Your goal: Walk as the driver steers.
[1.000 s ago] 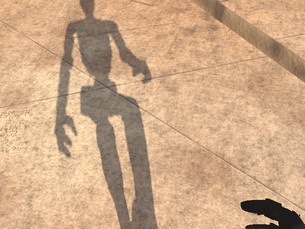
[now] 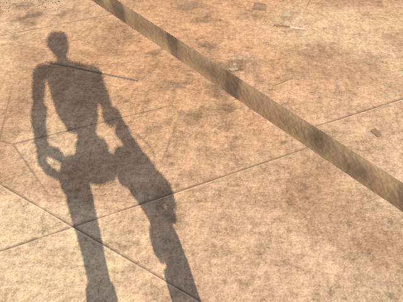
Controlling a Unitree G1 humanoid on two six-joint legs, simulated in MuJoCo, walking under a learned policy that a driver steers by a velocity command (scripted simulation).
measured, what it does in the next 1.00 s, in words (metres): walks ahead, turning left: right foot, then left foot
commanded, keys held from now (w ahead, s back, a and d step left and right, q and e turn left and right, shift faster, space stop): w+shift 0.20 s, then w+q+shift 0.80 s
